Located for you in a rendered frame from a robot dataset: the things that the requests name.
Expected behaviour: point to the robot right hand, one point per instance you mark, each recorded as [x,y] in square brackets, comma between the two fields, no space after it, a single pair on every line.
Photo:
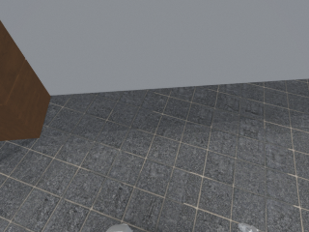
[247,228]

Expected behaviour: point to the cupboard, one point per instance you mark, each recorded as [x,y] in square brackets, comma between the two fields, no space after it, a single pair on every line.
[23,98]

